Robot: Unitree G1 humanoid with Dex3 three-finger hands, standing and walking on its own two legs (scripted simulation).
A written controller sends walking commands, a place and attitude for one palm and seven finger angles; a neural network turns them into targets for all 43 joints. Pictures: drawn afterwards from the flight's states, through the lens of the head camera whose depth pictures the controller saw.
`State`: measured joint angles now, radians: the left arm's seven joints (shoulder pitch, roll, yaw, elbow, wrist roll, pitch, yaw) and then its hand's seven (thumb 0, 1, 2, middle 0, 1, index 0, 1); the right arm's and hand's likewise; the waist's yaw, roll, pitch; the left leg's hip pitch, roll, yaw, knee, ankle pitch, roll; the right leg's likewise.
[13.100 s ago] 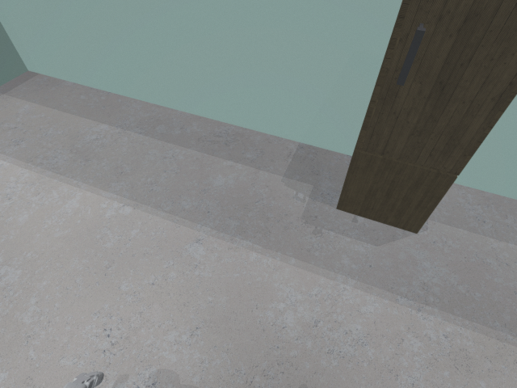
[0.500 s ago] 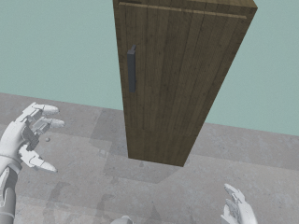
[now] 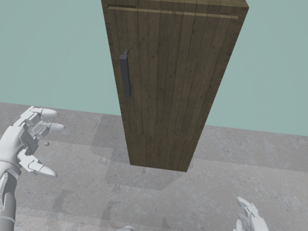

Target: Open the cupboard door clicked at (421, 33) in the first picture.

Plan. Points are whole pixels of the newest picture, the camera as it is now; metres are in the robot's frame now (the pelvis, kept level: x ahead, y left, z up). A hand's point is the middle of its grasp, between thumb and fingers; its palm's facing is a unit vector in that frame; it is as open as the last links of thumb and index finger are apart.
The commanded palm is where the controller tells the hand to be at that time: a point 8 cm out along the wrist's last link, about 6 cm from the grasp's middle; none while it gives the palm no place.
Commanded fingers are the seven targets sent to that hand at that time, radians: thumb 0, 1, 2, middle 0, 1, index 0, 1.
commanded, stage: raise the hand with hooked fingers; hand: left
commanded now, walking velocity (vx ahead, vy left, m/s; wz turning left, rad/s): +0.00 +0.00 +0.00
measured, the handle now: (127, 74) +0.58 +0.13 +0.08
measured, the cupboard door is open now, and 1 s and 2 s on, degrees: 0 0 0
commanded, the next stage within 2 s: move the hooked fingers beside the handle in 0.04 s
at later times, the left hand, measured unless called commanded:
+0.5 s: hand (66, 123) +0.35 +0.25 +0.10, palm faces -0.07 -1.00 -0.02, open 14.0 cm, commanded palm +0.32 +0.30 +0.09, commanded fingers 0.00 -0.50 0.30 -0.30 -1.20 -0.30 -1.20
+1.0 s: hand (82, 106) +0.41 +0.23 +0.09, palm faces -0.08 -1.00 -0.01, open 14.0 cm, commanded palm +0.39 +0.28 +0.09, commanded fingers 0.00 -0.50 0.30 -0.30 -1.20 -0.30 -1.20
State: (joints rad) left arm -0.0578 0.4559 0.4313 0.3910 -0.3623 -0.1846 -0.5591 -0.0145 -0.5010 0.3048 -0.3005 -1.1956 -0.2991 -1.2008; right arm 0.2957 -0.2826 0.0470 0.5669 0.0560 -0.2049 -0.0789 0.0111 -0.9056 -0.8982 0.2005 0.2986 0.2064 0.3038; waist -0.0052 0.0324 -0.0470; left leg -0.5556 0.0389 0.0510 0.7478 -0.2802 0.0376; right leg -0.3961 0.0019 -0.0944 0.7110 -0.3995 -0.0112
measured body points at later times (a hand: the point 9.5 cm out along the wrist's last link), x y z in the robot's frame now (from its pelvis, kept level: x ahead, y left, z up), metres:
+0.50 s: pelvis +0.01 -0.02 +0.00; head +0.05 -0.02 +0.44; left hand +0.34 +0.30 +0.10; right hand +0.14 -0.28 -0.09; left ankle +0.06 +0.09 -0.71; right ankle -0.02 -0.11 -0.71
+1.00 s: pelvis +0.01 -0.01 -0.01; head +0.07 +0.00 +0.44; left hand +0.41 +0.28 +0.09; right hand +0.11 -0.27 -0.11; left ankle +0.06 +0.10 -0.71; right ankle -0.02 -0.11 -0.71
